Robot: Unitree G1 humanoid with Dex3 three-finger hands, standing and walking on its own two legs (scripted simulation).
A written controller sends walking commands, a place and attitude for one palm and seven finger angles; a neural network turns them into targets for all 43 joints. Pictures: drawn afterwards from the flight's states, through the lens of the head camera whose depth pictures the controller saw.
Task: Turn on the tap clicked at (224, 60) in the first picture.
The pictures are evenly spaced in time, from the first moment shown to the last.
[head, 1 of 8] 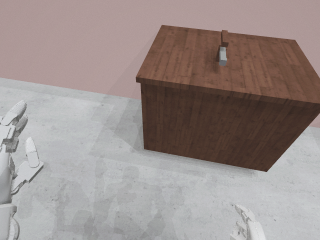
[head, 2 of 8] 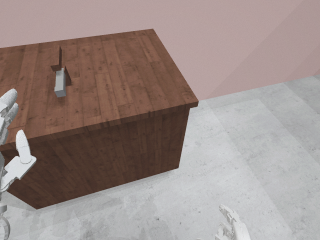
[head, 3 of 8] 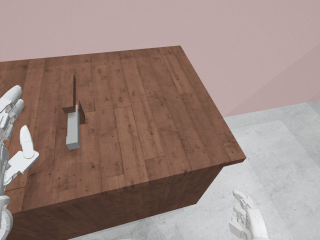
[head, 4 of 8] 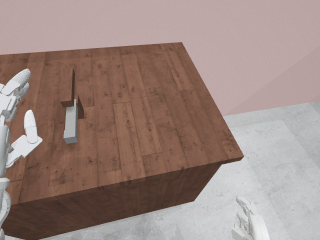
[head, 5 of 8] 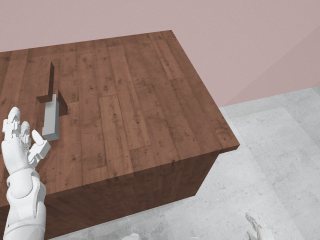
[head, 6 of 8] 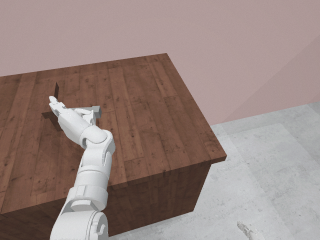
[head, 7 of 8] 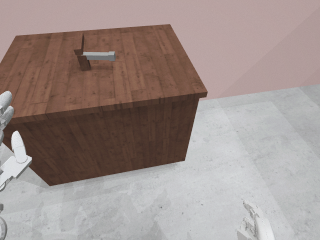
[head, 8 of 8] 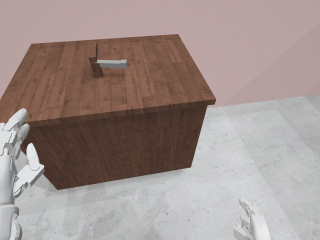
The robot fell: no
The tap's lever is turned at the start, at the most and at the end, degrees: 0 78 78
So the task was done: yes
